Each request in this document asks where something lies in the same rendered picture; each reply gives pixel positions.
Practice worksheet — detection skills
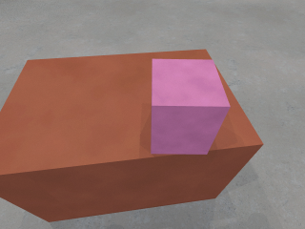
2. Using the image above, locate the pedestal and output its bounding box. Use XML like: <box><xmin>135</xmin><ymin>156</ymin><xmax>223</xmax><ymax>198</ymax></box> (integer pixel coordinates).
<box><xmin>0</xmin><ymin>49</ymin><xmax>263</xmax><ymax>222</ymax></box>

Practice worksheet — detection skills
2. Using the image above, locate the carton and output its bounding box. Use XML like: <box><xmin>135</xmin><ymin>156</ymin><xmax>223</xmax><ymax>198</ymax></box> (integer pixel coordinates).
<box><xmin>151</xmin><ymin>58</ymin><xmax>231</xmax><ymax>155</ymax></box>

